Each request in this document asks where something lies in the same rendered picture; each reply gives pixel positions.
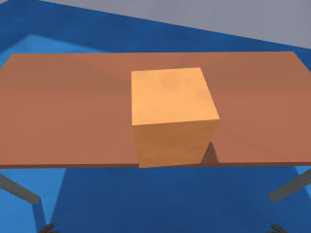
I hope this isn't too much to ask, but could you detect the left robot hand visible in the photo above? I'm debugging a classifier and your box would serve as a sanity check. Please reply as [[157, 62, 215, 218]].
[[39, 223, 59, 233]]

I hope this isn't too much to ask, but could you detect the right robot hand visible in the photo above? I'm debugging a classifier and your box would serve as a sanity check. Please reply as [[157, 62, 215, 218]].
[[265, 223, 287, 233]]

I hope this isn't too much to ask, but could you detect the carton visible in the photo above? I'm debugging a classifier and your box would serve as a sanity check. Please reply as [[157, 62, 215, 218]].
[[131, 67, 220, 169]]

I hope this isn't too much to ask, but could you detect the table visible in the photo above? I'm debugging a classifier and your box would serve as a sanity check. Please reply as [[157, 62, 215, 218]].
[[0, 51, 311, 204]]

